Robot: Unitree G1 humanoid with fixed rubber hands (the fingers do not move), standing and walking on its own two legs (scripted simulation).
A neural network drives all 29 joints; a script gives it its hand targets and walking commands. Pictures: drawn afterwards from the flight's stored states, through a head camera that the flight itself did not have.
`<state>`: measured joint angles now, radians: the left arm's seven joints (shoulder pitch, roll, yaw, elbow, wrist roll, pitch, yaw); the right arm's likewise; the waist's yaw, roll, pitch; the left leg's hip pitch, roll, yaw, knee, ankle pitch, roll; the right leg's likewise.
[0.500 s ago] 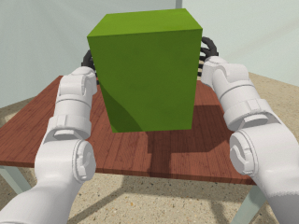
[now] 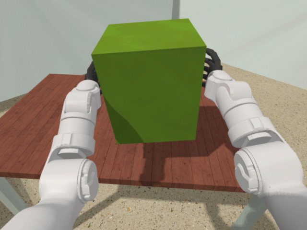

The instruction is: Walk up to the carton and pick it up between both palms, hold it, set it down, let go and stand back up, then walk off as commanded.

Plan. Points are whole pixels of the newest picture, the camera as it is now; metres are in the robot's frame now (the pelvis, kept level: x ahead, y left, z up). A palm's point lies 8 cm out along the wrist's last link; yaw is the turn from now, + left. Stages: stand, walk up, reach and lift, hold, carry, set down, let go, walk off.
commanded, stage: set down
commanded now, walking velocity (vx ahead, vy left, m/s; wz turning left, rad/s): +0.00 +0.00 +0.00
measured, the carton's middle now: (152, 82) +0.43 -0.02 +0.24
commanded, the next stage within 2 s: none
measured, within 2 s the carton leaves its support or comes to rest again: neither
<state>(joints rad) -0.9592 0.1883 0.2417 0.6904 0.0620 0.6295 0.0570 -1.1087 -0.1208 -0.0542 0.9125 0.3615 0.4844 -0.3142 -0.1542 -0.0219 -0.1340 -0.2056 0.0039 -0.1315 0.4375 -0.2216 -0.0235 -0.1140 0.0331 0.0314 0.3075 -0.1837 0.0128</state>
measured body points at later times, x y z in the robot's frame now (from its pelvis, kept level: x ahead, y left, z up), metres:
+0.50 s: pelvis +0.00 +0.01 +0.00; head -0.04 +0.05 +0.45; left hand +0.45 +0.13 +0.21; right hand +0.40 -0.17 +0.24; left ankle +0.01 +0.13 -0.75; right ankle -0.01 -0.13 -0.75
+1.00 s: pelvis +0.02 +0.01 +0.00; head -0.01 +0.04 +0.45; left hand +0.48 +0.11 +0.18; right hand +0.41 -0.19 +0.20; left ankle +0.01 +0.13 -0.75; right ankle -0.01 -0.13 -0.75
